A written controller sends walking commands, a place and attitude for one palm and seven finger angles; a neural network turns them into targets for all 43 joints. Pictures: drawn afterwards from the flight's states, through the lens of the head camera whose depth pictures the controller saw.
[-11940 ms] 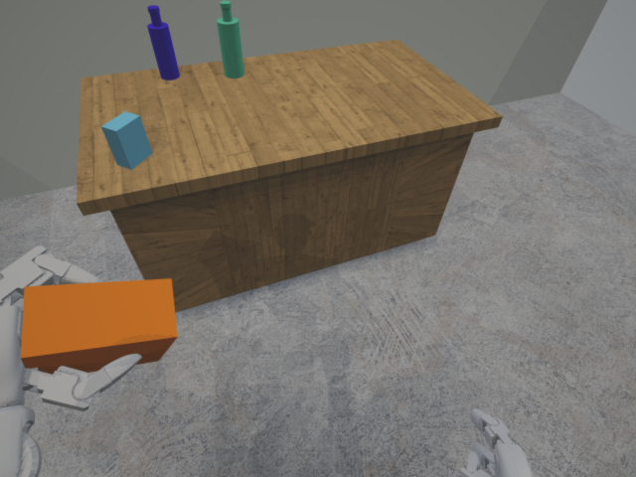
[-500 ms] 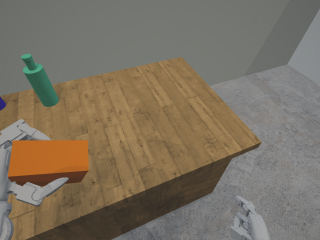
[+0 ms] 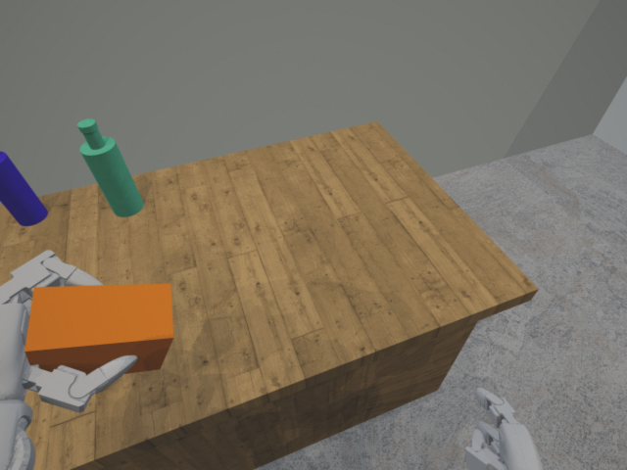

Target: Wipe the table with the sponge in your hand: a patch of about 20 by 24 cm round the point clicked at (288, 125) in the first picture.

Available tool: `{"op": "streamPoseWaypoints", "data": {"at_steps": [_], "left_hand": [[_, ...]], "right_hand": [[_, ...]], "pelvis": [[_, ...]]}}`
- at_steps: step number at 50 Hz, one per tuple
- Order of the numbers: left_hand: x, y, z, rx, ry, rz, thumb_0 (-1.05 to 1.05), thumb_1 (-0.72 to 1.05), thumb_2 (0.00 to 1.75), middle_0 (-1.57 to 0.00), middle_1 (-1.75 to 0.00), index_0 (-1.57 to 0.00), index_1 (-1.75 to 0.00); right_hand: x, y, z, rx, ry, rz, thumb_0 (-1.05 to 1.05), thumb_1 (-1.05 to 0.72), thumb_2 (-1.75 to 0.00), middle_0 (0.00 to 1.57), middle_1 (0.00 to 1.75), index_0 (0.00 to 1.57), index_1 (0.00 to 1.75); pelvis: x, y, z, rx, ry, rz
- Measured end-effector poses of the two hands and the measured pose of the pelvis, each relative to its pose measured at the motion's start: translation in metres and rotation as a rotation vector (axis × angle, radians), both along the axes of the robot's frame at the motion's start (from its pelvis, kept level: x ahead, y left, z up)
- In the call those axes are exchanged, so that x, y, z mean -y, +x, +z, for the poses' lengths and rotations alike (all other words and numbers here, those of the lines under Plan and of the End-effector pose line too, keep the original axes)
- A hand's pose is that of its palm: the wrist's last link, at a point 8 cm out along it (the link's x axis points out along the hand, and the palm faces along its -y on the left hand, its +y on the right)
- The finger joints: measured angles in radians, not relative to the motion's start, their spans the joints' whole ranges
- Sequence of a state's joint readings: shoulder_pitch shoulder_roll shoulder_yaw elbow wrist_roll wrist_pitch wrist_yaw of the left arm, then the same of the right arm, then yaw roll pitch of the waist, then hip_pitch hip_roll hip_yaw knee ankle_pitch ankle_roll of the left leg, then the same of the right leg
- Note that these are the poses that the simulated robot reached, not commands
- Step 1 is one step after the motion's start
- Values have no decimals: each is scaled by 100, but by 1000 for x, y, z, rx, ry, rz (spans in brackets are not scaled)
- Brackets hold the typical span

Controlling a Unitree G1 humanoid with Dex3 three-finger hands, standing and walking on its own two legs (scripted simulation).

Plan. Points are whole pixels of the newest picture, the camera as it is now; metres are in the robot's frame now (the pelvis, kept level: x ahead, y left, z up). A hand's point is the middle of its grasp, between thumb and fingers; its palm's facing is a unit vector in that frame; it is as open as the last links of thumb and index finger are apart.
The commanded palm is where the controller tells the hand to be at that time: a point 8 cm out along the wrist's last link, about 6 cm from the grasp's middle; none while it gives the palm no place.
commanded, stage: come to a stop and stand still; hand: left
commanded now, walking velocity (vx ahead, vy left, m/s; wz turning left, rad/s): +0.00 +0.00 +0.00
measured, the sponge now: (125, 332) +0.22 +0.21 +0.13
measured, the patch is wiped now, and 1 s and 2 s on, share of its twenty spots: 0.00 0.00 0.00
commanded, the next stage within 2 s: look again from close up in 0.50 s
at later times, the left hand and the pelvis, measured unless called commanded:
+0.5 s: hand (37, 321) +0.22 +0.29 +0.15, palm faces +0.35 -0.86 -0.38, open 9.7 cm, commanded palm +0.17 +0.33 +0.17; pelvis +0.00 +0.05 +0.00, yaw -1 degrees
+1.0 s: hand (45, 305) +0.24 +0.30 +0.15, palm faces +0.32 -0.85 -0.42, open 9.7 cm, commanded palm +0.18 +0.32 +0.17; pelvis +0.01 +0.04 +0.00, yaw -1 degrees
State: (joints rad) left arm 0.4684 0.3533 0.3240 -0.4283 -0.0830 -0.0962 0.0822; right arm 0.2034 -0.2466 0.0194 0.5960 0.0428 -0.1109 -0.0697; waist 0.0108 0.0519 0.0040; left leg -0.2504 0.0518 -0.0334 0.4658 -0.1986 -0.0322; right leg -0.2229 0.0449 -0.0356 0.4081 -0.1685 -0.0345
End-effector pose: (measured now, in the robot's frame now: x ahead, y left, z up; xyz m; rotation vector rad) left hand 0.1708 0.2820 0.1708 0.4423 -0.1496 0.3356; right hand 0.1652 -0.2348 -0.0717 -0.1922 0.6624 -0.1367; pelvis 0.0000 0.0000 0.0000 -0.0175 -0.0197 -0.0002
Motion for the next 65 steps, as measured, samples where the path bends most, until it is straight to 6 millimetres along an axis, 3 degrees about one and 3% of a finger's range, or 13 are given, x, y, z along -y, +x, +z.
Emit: {"op": "streamPoseWaypoints", "data": {"at_steps": [9, 17, 30, 33, 36, 44, 48, 53, 57, 62, 65], "left_hand": [[-23, 5, -4, 30, -20, -28, 0, -46, 103, -79, -134, -78, -134], [-42, 6, 2, 64, 10, -40, 0, -46, 103, -79, -134, -78, -134], [-45, 11, -4, 43, -1, -35, 0, -46, 103, -79, -134, -78, -134], [-65, 26, 19, 137, 163, -36, 0, -46, 103, -79, -134, -78, -134], [-82, 35, 23, 190, 130, 28, 0, -46, 103, -79, -134, -78, -134], [-32, 26, -9, 72, 37, -146, 0, -46, 103, -79, -134, -78, -134], [-45, 27, -11, 73, 63, -124, 0, -46, 103, -79, -134, -78, -134], [-64, 34, 6, 178, 71, -34, 0, -46, 104, -79, -134, -78, -134], [-55, 37, 14, 228, 42, -46, 0, -46, 104, -79, -134, -78, -134], [-45, 40, 3, 162, 16, -88, 0, -46, 104, -79, -134, -78, -134], [-68, 52, 26, 206, 229, -71, 0, -46, 104, -79, -134, -78, -134]], "right_hand": [[-39, 5, 13, 24, -4, 31, 1, -90, -90, 20, 30, 20, 30], [-60, -1, 14, 10, -6, 30, 1, -90, -90, 20, 30, 20, 30], [-63, -9, 6, -25, 1, 16, 1, -90, -90, 20, 30, 20, 30], [-62, -12, 1, -54, -28, 72, 1, -90, -90, 20, 30, 20, 30], [-58, -15, 0, -56, -10, 65, 1, -90, -90, 20, 30, 20, 30], [-50, -17, -2, -47, -1, 7, 1, -90, -90, 20, 30, 20, 30], [-52, -10, 1, -73, -28, 17, 1, -90, -90, 20, 30, 20, 30], [-58, 10, 6, -48, -44, 63, 2, -90, -90, 20, 30, 20, 30], [-64, 28, 12, 2, -31, 84, 1, -90, -90, 20, 30, 20, 30], [-68, 40, 19, 40, -14, 77, 1, -90, -90, 20, 30, 20, 30], [-70, 38, 15, 16, -45, 137, 1, -90, -90, 20, 30, 20, 30]], "pelvis": [[-24, -1, 2, 2, 2, -7], [-42, 1, 3, 0, 7, -10], [-47, 2, 3, 1, 10, -16], [-41, -5, 0, -10, 3, -6], [-40, -7, 0, -10, 0, -23], [-49, 7, 0, -14, 6, -30], [-45, 13, 0, -15, 5, -17], [-44, 16, 0, -13, 2, -9], [-46, 19, 0, -14, 0, -13], [-47, 22, 1, -19, -2, -20], [-43, 13, -2, -20, -6, -3]]}}
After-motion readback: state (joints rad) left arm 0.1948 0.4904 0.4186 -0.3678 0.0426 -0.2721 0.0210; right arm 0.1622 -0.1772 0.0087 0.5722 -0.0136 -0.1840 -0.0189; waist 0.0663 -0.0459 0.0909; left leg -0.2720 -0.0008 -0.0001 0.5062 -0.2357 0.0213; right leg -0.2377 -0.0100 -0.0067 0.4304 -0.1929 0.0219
